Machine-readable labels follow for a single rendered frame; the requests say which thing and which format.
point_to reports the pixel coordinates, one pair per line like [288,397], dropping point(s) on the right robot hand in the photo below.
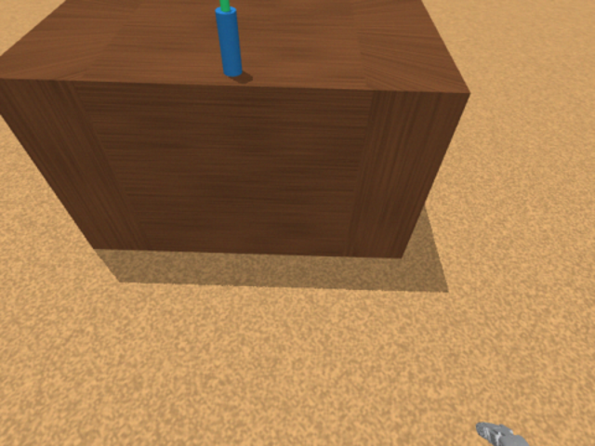
[499,435]

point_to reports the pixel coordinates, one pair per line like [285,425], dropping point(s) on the bottle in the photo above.
[228,38]

